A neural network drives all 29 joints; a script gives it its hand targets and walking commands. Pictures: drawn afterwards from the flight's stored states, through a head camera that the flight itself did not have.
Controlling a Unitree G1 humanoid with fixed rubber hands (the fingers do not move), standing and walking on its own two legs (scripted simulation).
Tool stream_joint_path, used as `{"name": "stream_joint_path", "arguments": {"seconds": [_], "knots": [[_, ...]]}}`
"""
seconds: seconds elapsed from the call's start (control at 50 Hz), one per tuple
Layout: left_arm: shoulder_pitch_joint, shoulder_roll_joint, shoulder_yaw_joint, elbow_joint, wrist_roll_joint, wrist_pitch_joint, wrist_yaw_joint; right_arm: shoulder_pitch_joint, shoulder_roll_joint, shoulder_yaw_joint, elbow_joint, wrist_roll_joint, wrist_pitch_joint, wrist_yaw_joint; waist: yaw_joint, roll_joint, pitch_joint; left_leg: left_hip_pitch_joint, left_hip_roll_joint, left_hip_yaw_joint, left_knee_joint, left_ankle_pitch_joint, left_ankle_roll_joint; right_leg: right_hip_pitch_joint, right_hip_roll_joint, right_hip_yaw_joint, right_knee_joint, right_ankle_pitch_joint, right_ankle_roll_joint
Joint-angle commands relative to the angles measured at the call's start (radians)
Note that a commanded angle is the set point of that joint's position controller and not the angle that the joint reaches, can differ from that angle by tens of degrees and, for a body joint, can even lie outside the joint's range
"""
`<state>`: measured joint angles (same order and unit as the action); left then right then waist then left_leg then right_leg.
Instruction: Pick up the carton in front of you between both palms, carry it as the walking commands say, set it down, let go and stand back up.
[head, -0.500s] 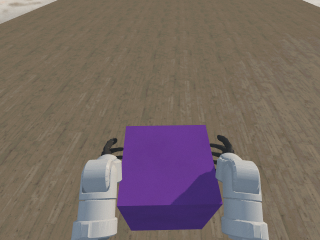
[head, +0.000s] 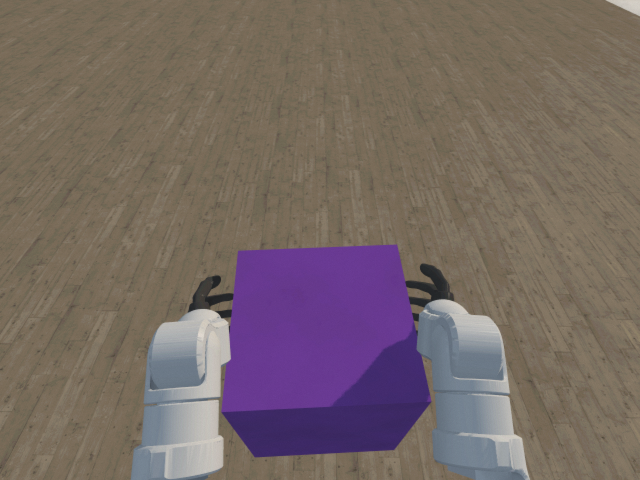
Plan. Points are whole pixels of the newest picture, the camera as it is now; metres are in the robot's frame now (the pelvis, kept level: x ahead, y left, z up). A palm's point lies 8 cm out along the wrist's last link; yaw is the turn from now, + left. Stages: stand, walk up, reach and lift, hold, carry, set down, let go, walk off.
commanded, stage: carry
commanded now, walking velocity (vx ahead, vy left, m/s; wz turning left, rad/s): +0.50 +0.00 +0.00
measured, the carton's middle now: (321, 357) +0.31 +0.00 -0.02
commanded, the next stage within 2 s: none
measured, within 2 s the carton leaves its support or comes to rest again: neither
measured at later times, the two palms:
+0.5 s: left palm (256, 171) +0.60 +0.12 +0.09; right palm (414, 169) +0.62 -0.16 +0.09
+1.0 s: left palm (255, 117) +0.79 +0.14 +0.09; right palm (390, 115) +0.81 -0.14 +0.10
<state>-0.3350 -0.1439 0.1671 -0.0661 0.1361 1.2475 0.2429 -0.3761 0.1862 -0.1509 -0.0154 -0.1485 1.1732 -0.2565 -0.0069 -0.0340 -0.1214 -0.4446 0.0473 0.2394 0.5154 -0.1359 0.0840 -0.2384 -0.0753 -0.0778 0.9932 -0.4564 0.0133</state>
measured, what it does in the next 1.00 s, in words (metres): walks ahead: right foot, then left foot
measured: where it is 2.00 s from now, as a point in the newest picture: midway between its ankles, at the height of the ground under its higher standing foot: (315, 434)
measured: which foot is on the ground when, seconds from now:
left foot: down 0.00-0.42, up 0.44-0.74, down 0.76-1.00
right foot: up 0.00-0.38, down 0.40-1.00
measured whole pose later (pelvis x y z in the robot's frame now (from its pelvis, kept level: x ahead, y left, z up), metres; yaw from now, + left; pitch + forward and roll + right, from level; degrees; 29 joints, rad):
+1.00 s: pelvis +0.50 -0.01 +0.01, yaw +0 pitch +4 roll +1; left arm -0.35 -0.18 0.17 -0.13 0.13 1.25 0.28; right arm -0.37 0.19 -0.17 -0.08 -0.16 1.17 -0.22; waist 0.01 -0.02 -0.10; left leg -0.35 0.04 0.20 0.50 -0.20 0.04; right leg -0.14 -0.07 -0.15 0.49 -0.38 0.03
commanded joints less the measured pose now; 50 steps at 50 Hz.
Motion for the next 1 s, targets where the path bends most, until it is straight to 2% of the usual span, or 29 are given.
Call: {"name": "stream_joint_path", "arguments": {"seconds": [0.0, 0.02, 0.04, 0.08, 0.12, 0.2, 0.3, 0.34, 0.36, 0.38, 0.4, 0.42, 0.44, 0.46, 0.48, 0.5, 0.52, 0.58, 0.62, 0.66, 0.7, 0.72, 0.74, 0.76, 0.78, 0.8, 0.84, 0.92, 0.98], "knots": [[-0.669, -1.078, -0.691, -0.1, -0.487, -0.037, -0.429, -0.451, 1.074, 0.613, -0.023, 0.454, 0.028, 0.448, -0.014, 0.099, -0.342, 0.63, 0.332, -0.491, -0.228, 0.137, 0.099, -0.473, -0.036, 0.084, 0.247, 0.064, -0.033], [-0.667, -1.084, -0.69, -0.114, -0.488, -0.045, -0.426, -0.478, 1.091, 0.617, -0.049, 0.464, 0.022, 0.447, -0.006, 0.082, -0.322, 0.553, 0.308, -0.426, -0.264, 0.087, 0.065, -0.433, -0.06, 0.091, 0.162, 0.116, -0.031], [-0.667, -1.086, -0.693, -0.13, -0.488, -0.051, -0.42, -0.493, 1.104, 0.626, -0.065, 0.472, 0.016, 0.448, -0.005, 0.109, -0.316, 0.512, 0.291, -0.371, -0.289, 0.046, 0.048, -0.396, -0.058, 0.068, 0.098, 0.146, -0.026], [-0.639, -1.095, -0.701, -0.138, -0.474, -0.062, -0.408, -0.479, 1.108, 0.644, -0.078, 0.481, 0.009, 0.45, -0.005, 0.151, -0.306, 0.484, 0.269, -0.303, -0.33, -0.006, 0.052, -0.377, -0.051, 0.031, -0.001, 0.181, -0.01], [-0.61, -1.106, -0.706, -0.144, -0.467, -0.067, -0.399, -0.453, 1.087, 0.65, -0.091, 0.483, 0.009, 0.453, -0.007, 0.161, -0.286, 0.499, 0.26, -0.266, -0.361, -0.016, 0.068, -0.4, -0.049, 0.003, -0.115, 0.223, 0.009], [-0.582, -1.075, -0.719, -0.175, -0.462, -0.063, -0.388, -0.419, 1.045, 0.653, -0.119, 0.478, 0.019, 0.449, -0.009, 0.164, -0.231, 0.545, 0.217, -0.171, -0.343, 0.146, 0.048, -0.393, -0.023, -0.056, -0.327, 0.35, 0.012], [-0.554, -1.023, -0.714, -0.155, -0.464, -0.026, -0.398, -0.376, 1.0, 0.645, -0.085, 0.445, 0.046, 0.437, -0.015, 0.19, -0.163, 0.578, 0.196, -0.103, -0.275, 0.295, 0.009, -0.307, 0.013, -0.118, -0.495, 0.434, -0.02], [-0.553, -1.01, -0.704, -0.133, -0.463, -0.014, -0.406, -0.388, 0.991, 0.65, -0.069, 0.44, 0.054, 0.436, -0.006, 0.191, -0.162, 0.55, 0.187, -0.066, -0.161, 0.397, -0.016, -0.177, 0.044, -0.161, -0.559, 0.403, -0.037], [-0.547, -1.007, -0.698, -0.116, -0.46, -0.011, -0.41, -0.391, 0.986, 0.653, -0.064, 0.44, 0.058, 0.435, 0.007, 0.154, -0.194, 0.485, 0.153, -0.015, -0.024, 0.442, -0.04, -0.016, 0.083, -0.203, -0.598, 0.368, -0.042], [-0.536, -1.001, -0.689, -0.096, -0.456, -0.009, -0.414, -0.402, 0.974, 0.655, -0.061, 0.444, 0.062, 0.435, 0.025, 0.104, -0.251, 0.348, 0.126, -0.001, 0.154, 0.344, -0.075, 0.191, 0.02, -0.135, -0.585, 0.364, -0.049], [-0.525, -0.981, -0.673, -0.075, -0.442, -0.01, -0.415, -0.434, 0.98, 0.666, -0.074, 0.455, 0.071, 0.435, 0.038, -0.11, -0.355, 0.096, 0.047, -0.003, 0.458, 0.066, -0.129, 0.431, -0.249, 0.247, -0.6, 0.448, -0.139], [-0.518, -0.994, -0.66, -0.044, -0.432, -0.018, -0.413, -0.465, 0.992, 0.676, -0.079, 0.459, 0.076, 0.439, 0.04, -0.29, -0.36, -0.156, -0.064, -0.08, 0.635, -0.354, -0.141, 0.557, -0.35, 0.484, -0.67, 0.696, -0.248], [-0.529, -1.005, -0.65, -0.059, -0.438, -0.02, -0.415, -0.472, 1.012, 0.678, -0.068, 0.461, 0.072, 0.44, 0.028, -0.227, -0.344, -0.232, -0.035, -0.164, 0.752, -0.415, -0.117, 0.552, -0.357, 0.406, -0.648, 0.909, -0.262], [-0.539, -1.03, -0.649, -0.072, -0.444, -0.026, -0.419, -0.488, 1.026, 0.675, -0.077, 0.467, 0.064, 0.44, 0.029, -0.147, -0.346, -0.237, 0.001, -0.199, 0.754, -0.393, -0.096, 0.517, -0.331, 0.309, -0.627, 1.012, -0.243], [-0.56, -1.053, -0.651, -0.095, -0.452, -0.034, -0.421, -0.5, 1.039, 0.677, -0.092, 0.473, 0.055, 0.439, 0.026, -0.065, -0.324, -0.215, 0.042, -0.218, 0.669, -0.342, -0.086, 0.449, -0.306, 0.23, -0.636, 0.995, -0.194], [-0.586, -1.069, -0.656, -0.117, -0.462, -0.042, -0.422, -0.507, 1.049, 0.682, -0.111, 0.478, 0.047, 0.436, 0.02, -0.043, -0.313, -0.159, 0.069, -0.223, 0.525, -0.292, -0.088, 0.383, -0.276, 0.155, -0.67, 0.925, -0.15], [-0.607, -1.084, -0.664, -0.14, -0.472, -0.049, -0.422, -0.513, 1.053, 0.685, -0.133, 0.478, 0.04, 0.431, 0.018, -0.067, -0.312, -0.098, 0.057, -0.195, 0.427, -0.265, -0.094, 0.342, -0.248, 0.095, -0.683, 0.911, -0.125], [-0.586, -1.077, -0.668, -0.185, -0.483, -0.057, -0.423, -0.46, 1.076, 0.688, -0.157, 0.468, 0.026, 0.413, 0.014, -0.097, -0.346, 0.015, 0.012, -0.14, 0.216, -0.213, -0.103, 0.308, -0.21, -0.016, -0.67, 0.939, -0.145], [-0.562, -1.059, -0.671, -0.205, -0.475, -0.055, -0.422, -0.444, 1.065, 0.692, -0.187, 0.461, 0.025, 0.404, 0.015, -0.125, -0.349, 0.067, -0.008, -0.11, 0.104, -0.098, -0.102, 0.298, -0.196, -0.067, -0.65, 0.986, -0.138], [-0.534, -1.041, -0.673, -0.21, -0.463, -0.049, -0.418, -0.441, 1.045, 0.695, -0.209, 0.461, 0.033, 0.402, 0.02, -0.127, -0.341, 0.113, -0.01, -0.092, 0.023, 0.02, -0.102, 0.284, -0.176, -0.093, -0.617, 0.953, -0.127], [-0.508, -1.028, -0.676, -0.187, -0.448, -0.04, -0.414, -0.411, 1.03, 0.691, -0.185, 0.458, 0.047, 0.411, 0.012, -0.083, -0.32, 0.221, -0.006, -0.059, -0.162, 0.234, -0.103, 0.24, -0.133, -0.13, -0.535, 0.817, -0.084], [-0.502, -1.023, -0.679, -0.17, -0.438, -0.036, -0.414, -0.397, 1.022, 0.69, -0.166, 0.457, 0.054, 0.418, 0.009, -0.055, -0.307, 0.304, 0.026, -0.072, -0.218, 0.342, -0.103, 0.185, -0.117, -0.119, -0.5, 0.704, -0.052], [-0.488, -1.014, -0.679, -0.142, -0.428, -0.033, -0.414, -0.393, 1.006, 0.68, -0.144, 0.457, 0.063, 0.428, 0.012, -0.012, -0.317, 0.429, 0.124, -0.146, -0.179, 0.542, -0.09, 0.082, -0.106, -0.106, -0.463, 0.545, -0.02], [-0.512, -1.018, -0.689, -0.134, -0.431, -0.024, -0.414, -0.392, 1.001, 0.674, -0.103, 0.445, 0.066, 0.436, 0.014, 0.089, -0.361, 0.565, 0.23, -0.235, -0.055, 0.874, -0.02, -0.017, -0.059, -0.071, -0.44, 0.334, 0.012], [-0.53, -1.012, -0.698, -0.135, -0.434, -0.014, -0.415, -0.366, 1.012, 0.66, -0.045, 0.434, 0.062, 0.441, 0.008, 0.179, -0.38, 0.604, 0.266, -0.284, -0.033, 0.873, 0.038, -0.053, -0.045, -0.034, -0.474, 0.199, 0.023], [-0.541, -1.012, -0.704, -0.123, -0.438, -0.009, -0.42, -0.346, 1.028, 0.648, -0.011, 0.433, 0.057, 0.445, 0.008, 0.203, -0.368, 0.554, 0.257, -0.289, -0.065, 0.796, 0.036, -0.026, -0.042, -0.032, -0.497, 0.152, 0.029], [-0.595, -1.034, -0.711, -0.114, -0.46, -0.01, -0.429, -0.369, 1.054, 0.637, 0.009, 0.433, 0.05, 0.45, 0.009, 0.165, -0.339, 0.5, 0.205, -0.239, -0.05, 0.773, 0.007, 0.037, -0.041, -0.039, -0.563, 0.249, 0.029], [-0.633, -1.047, -0.697, -0.119, -0.476, -0.018, -0.429, -0.437, 1.059, 0.641, -0.035, 0.441, 0.035, 0.436, 0.007, 0.082, -0.36, 0.431, 0.148, -0.166, 0.022, 0.749, -0.025, 0.129, -0.072, -0.035, -0.501, 0.619, 0.034], [-0.603, -1.054, -0.687, -0.103, -0.47, -0.019, -0.426, -0.45, 1.056, 0.656, -0.065, 0.445, 0.032, 0.426, 0.009, 0.053, -0.373, 0.432, 0.138, -0.15, 0.039, 0.796, -0.018, 0.117, -0.068, -0.037, -0.47, 0.673, 0.04]]}}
